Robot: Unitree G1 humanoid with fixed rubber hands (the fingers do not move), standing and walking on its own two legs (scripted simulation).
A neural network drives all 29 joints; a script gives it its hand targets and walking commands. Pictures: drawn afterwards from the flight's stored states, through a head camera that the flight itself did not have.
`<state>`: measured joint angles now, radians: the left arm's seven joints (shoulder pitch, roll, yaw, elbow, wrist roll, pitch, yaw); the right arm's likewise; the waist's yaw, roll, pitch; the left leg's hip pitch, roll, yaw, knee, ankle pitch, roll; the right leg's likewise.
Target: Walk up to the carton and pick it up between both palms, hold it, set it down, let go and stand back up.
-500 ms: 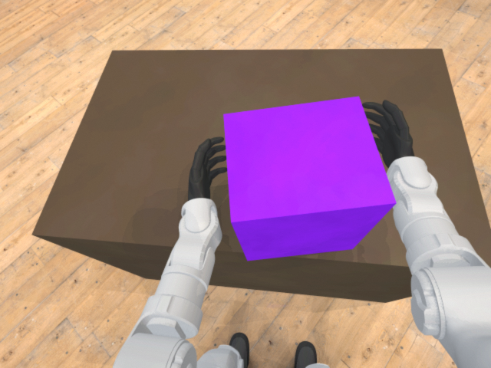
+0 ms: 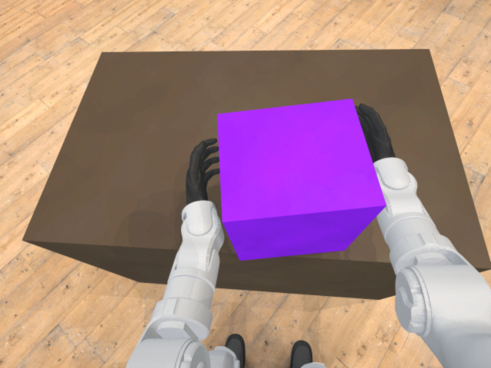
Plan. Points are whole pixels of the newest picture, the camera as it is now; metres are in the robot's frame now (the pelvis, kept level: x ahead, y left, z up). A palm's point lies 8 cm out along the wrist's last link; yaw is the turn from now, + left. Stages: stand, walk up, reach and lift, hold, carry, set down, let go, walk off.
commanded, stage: reach and lift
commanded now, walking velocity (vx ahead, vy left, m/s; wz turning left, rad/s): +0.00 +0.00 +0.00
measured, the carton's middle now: (288, 190) +0.39 +0.01 -0.02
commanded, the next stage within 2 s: none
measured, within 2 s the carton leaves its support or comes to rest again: leaves its support in 1.08 s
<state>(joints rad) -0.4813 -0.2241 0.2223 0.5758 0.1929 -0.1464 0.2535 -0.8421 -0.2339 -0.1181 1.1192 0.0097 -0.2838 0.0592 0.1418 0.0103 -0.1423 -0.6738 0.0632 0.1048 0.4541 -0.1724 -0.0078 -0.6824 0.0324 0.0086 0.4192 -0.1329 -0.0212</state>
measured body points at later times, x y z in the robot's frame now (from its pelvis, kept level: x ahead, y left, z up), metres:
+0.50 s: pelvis +0.00 +0.00 +0.00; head +0.12 -0.01 +0.44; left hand +0.37 +0.16 +0.02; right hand +0.47 -0.13 +0.02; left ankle +0.00 +0.12 -0.73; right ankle +0.02 -0.11 -0.73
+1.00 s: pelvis +0.00 +0.00 +0.00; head +0.12 -0.01 +0.44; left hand +0.37 +0.16 +0.02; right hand +0.47 -0.13 +0.02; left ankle +0.00 +0.12 -0.73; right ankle +0.02 -0.11 -0.73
